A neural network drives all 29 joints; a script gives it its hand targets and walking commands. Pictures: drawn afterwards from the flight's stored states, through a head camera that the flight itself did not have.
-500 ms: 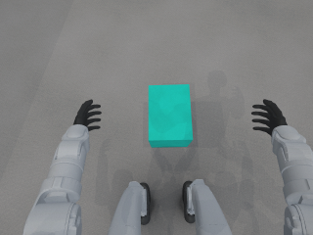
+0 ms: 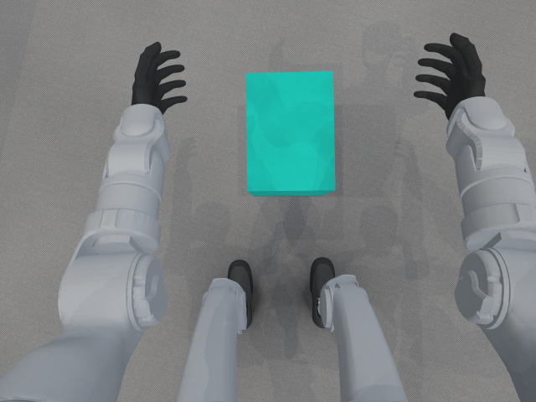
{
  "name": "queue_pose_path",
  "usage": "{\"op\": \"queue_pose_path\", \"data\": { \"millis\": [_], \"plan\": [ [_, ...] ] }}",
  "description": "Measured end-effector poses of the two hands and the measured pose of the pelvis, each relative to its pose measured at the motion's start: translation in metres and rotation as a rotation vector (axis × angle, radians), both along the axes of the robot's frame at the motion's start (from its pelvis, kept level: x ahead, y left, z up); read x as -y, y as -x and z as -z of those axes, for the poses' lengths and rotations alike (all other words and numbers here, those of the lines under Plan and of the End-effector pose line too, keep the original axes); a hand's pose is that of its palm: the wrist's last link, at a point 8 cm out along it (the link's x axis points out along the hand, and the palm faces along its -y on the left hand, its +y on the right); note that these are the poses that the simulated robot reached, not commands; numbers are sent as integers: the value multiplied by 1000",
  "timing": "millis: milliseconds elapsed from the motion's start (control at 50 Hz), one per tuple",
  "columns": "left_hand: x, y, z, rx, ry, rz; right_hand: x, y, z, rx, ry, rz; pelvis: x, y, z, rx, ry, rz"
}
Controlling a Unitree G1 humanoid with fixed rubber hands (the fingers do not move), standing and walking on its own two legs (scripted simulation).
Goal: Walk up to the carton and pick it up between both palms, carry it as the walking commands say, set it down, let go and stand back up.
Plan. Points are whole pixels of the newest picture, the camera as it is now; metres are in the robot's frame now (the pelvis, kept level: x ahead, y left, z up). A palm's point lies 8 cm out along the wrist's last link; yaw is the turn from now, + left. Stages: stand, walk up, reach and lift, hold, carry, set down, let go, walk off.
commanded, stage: reach and lift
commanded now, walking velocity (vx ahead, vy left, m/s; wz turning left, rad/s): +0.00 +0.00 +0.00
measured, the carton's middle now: (288, 141) +0.55 -0.03 -0.55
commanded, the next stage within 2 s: none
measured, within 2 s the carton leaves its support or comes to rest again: neither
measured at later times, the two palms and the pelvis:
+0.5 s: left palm (173, 103) +0.53 +0.17 -0.16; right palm (433, 91) +0.52 -0.23 -0.16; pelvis -0.01 +0.01 -0.04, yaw +0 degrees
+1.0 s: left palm (200, 126) +0.53 +0.16 -0.32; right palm (388, 120) +0.53 -0.22 -0.32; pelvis -0.03 +0.00 -0.20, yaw +0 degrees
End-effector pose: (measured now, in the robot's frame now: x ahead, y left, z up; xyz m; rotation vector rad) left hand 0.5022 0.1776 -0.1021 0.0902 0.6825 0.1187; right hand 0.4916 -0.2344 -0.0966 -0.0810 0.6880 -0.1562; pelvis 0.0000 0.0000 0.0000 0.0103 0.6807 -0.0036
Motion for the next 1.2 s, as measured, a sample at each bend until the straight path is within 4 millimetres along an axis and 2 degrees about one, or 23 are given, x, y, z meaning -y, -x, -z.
{"op": "queue_pose_path", "data": {
  "millis": [220,320,420,520,720,900,1200],
  "plan": [
    [11,-33,9,64,16,-3,-15,-41,9,64,-33,-18,-4,-3,7,-108,-1,3],
    [14,-32,18,67,22,-2,-13,-41,18,65,-36,-17,-6,-2,11,-134,0,3],
    [14,-26,39,47,26,-10,-8,-34,38,46,-40,-11,-7,1,23,-147,0,6],
    [12,-25,69,36,27,-18,-8,-34,66,34,-44,-10,-7,7,48,-152,-4,8],
    [12,-30,137,45,18,-35,-16,-39,138,39,-34,-8,-6,17,116,-161,-10,4],
    [15,-32,190,39,18,-43,-18,-38,194,31,-27,13,-4,25,172,-157,-12,4],
    [18,-26,277,-6,25,-37,-21,-35,280,1,-39,31,-1,37,238,-70,-15,-2]
  ]
}}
